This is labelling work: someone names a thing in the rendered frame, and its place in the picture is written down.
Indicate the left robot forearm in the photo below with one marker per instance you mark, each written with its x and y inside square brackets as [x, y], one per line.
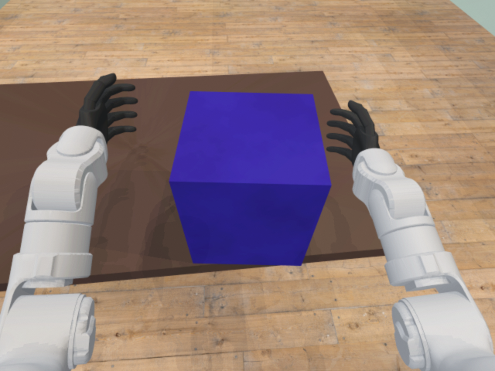
[59, 215]

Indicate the right robot forearm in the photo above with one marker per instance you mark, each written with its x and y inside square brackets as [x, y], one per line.
[414, 252]

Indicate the table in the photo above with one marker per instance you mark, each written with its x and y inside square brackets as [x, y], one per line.
[137, 232]

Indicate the robot left hand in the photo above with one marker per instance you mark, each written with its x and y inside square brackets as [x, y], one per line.
[97, 105]

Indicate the robot right hand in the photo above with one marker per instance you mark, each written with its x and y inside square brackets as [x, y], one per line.
[362, 130]

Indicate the robot right upper arm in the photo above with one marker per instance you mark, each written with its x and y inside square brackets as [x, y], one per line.
[441, 332]

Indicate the carton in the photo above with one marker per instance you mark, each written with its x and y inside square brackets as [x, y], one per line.
[249, 177]

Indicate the robot left upper arm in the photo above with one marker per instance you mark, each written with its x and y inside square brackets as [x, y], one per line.
[48, 332]

